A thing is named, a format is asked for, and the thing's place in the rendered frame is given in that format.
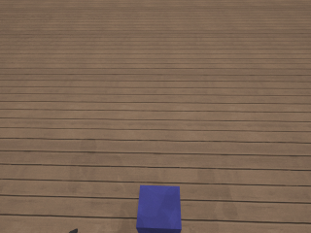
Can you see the carton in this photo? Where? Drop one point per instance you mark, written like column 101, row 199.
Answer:
column 159, row 209

